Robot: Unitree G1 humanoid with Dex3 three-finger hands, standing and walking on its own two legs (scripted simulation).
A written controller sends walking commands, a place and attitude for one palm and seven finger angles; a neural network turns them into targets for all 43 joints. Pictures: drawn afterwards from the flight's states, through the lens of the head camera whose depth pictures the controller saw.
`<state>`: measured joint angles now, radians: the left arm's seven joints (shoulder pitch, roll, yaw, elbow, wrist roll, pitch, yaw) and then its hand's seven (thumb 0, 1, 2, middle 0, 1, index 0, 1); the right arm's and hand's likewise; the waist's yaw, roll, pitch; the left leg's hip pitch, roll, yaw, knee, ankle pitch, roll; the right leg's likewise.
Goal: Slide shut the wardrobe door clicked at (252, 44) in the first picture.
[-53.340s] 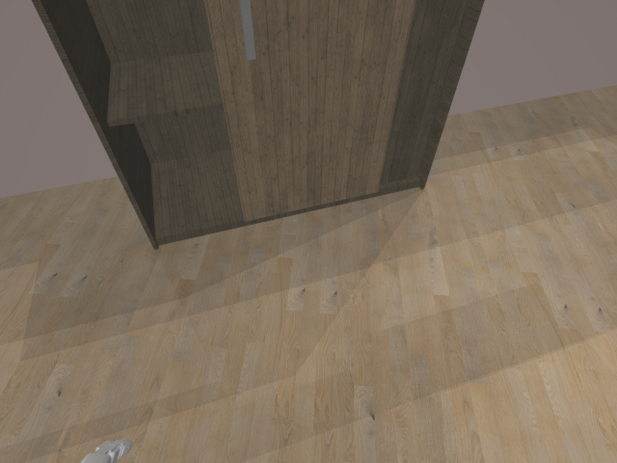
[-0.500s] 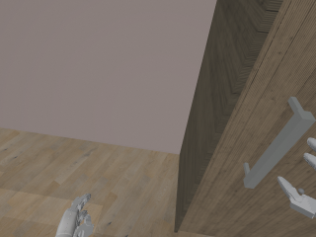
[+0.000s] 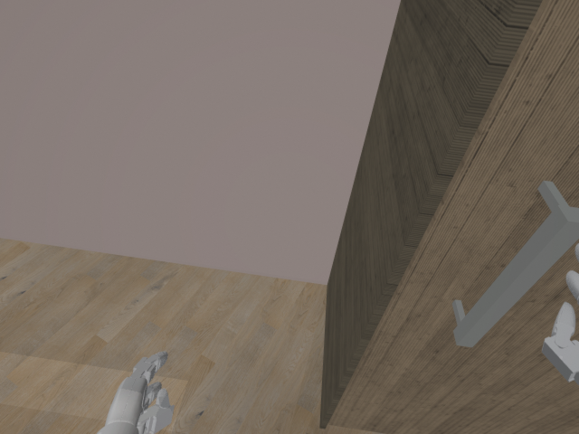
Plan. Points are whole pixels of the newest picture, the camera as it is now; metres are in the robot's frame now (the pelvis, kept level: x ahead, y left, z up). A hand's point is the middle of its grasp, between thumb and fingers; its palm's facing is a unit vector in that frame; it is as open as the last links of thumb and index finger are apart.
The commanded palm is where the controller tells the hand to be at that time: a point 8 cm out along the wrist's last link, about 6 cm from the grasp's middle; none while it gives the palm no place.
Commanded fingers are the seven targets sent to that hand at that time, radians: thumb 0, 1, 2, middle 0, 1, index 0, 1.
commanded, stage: draw the hand back to the body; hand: right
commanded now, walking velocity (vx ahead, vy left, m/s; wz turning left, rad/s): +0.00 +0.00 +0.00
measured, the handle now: (500, 274) +0.29 -0.27 +0.13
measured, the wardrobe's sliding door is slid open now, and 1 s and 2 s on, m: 0.00 0.00 0.00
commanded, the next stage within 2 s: step back with the hand held close in 0.02 s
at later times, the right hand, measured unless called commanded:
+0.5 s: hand (560, 355) +0.17 -0.27 +0.14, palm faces +0.36 +0.82 -0.45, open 7.4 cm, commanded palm +0.12 -0.31 +0.17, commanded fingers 0.00 -0.90 -0.90 0.20 0.30 0.20 0.30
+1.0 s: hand out of the picture +0.10 -0.35 +0.15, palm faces +0.46 +0.79 -0.42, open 7.4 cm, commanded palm +0.04 -0.38 +0.17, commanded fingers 0.00 -0.90 -0.90 0.20 0.30 0.20 0.30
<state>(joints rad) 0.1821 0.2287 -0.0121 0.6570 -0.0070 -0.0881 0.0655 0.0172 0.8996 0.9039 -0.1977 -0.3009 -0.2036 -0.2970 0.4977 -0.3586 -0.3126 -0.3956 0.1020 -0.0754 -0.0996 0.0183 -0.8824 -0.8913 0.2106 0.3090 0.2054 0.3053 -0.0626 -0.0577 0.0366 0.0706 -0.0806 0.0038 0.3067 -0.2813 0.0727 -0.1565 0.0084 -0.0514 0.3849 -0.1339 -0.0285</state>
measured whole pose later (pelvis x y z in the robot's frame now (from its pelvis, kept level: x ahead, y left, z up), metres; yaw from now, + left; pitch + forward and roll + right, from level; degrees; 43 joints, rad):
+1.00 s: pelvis -0.10 -0.08 -0.01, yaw +0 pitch -1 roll +4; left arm 0.20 0.23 -0.02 0.59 -0.01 -0.07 0.08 0.02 0.90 0.90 -0.20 -0.30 -0.21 -0.30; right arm 0.51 -0.39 -0.38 -0.49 0.05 -0.15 -0.16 0.02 -0.89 -0.90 0.21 0.30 0.21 0.30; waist -0.04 -0.05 0.03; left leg -0.27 -0.04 0.00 0.52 -0.28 0.01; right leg -0.45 0.03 -0.09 0.48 -0.13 -0.08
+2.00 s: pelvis -0.41 -0.27 -0.01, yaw +3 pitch -1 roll -1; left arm 0.26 0.19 0.01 0.71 -0.01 -0.03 0.07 0.02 0.90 0.90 -0.20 -0.30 -0.21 -0.30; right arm 0.49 -0.48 -0.46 -0.49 0.07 -0.15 -0.15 0.01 -0.88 -0.90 0.22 0.30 0.21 0.30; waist -0.03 0.05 -0.06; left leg -0.26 -0.02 0.10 0.54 -0.32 0.10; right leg -0.56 -0.07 -0.07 1.06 -0.40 0.03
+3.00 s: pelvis -0.45 -0.29 -0.01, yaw -1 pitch -2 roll +0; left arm 0.22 0.21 0.00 0.92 0.03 0.05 0.00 0.01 0.90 0.90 -0.20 -0.30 -0.20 -0.30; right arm 0.22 -0.13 -0.01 0.86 0.01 0.03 -0.03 -0.03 -0.98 -0.89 0.21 0.30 0.20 0.30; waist 0.04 0.00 0.05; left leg -0.25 0.00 0.06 0.58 -0.30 0.03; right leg -0.30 -0.04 -0.06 0.56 -0.23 0.01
